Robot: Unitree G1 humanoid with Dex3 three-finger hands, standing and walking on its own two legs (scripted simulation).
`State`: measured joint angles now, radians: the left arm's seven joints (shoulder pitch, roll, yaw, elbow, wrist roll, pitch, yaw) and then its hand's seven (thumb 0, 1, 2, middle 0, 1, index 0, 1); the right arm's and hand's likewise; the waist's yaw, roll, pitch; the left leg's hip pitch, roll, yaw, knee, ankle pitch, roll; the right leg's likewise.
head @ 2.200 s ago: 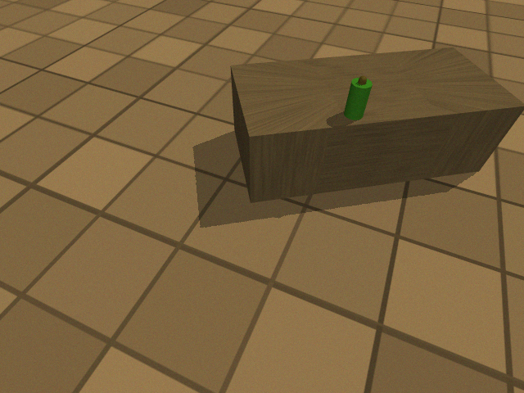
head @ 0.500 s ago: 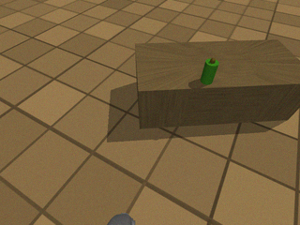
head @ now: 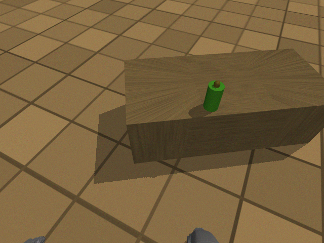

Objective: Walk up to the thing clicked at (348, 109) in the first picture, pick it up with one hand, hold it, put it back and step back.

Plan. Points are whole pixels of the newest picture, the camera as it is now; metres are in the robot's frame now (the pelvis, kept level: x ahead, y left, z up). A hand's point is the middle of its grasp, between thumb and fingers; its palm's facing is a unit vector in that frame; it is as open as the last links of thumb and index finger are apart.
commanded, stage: walk up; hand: right
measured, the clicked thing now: (213, 94) +0.84 -0.29 -0.25
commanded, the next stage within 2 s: none
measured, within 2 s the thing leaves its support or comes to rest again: neither
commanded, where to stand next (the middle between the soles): +0.44 -0.08 m, yaw +4 degrees
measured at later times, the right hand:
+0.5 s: hand (277, 193) +0.27 -0.35 -0.12, palm faces -0.12 +0.90 -0.43, open 7.4 cm
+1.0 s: hand (279, 159) +0.40 -0.43 -0.16, palm faces -0.08 +0.93 -0.35, open 7.4 cm
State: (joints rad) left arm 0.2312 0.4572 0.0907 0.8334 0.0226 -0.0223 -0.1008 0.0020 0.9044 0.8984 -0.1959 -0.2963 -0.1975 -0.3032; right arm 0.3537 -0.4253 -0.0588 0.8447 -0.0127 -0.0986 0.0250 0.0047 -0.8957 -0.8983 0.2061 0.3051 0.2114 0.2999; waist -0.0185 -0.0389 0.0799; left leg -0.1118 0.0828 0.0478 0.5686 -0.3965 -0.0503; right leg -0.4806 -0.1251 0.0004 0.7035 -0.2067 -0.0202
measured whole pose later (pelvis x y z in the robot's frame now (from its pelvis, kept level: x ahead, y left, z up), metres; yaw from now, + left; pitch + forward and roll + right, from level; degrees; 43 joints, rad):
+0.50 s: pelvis +0.19 -0.07 +0.00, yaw +3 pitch -2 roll +0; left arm 0.38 0.43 0.06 0.83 0.02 -0.04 -0.07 0.00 0.90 0.90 -0.20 -0.30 -0.20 -0.30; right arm 0.30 -0.39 -0.06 0.88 -0.02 -0.08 0.04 0.01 -0.90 -0.90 0.20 0.30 0.21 0.30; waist 0.05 -0.05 0.08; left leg -0.39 0.03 0.07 0.59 -0.17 0.03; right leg -0.15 0.00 -0.13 0.63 -0.44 -0.05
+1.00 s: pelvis +0.34 -0.15 +0.00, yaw +3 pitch -3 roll +2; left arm 0.25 0.39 0.04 0.86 0.02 -0.07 -0.03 0.00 0.90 0.90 -0.20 -0.30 -0.20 -0.30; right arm 0.30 -0.44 -0.05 0.87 0.00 -0.01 0.01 0.01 -0.90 -0.90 0.20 0.30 0.20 0.30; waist 0.01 0.06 0.10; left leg -0.36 0.04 -0.02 1.05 -0.50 0.03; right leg -0.39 -0.07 -0.04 0.68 -0.23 -0.01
